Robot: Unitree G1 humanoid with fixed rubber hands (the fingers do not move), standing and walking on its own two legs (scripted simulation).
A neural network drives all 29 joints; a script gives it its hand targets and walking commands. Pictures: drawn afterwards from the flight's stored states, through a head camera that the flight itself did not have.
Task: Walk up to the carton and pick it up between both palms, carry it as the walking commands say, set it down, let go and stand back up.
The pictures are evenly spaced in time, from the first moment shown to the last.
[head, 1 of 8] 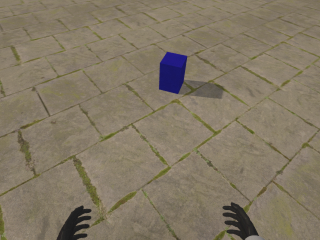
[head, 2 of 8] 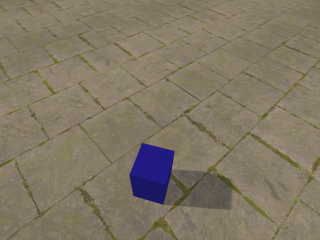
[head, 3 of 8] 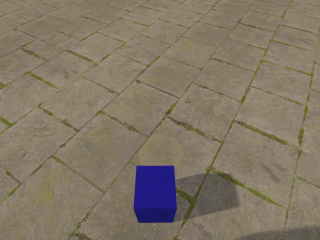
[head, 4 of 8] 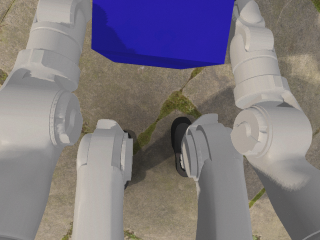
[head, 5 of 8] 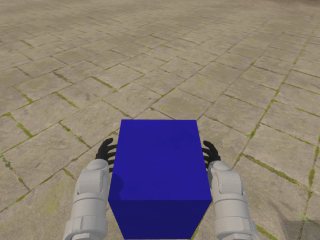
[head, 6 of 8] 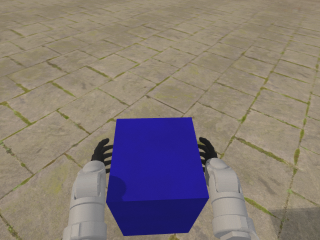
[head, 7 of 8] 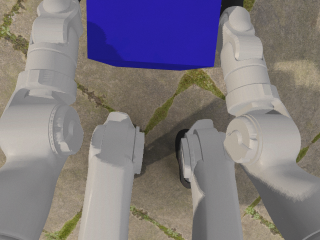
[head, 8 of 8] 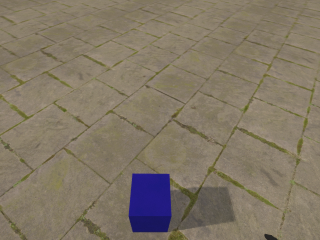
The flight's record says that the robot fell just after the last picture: no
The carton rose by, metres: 0.65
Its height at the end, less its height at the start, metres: +0.00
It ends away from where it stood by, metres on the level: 0.11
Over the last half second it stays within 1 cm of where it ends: yes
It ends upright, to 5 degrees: yes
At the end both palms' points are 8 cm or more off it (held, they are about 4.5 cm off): yes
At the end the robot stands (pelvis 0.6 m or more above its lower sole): yes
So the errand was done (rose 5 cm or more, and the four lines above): yes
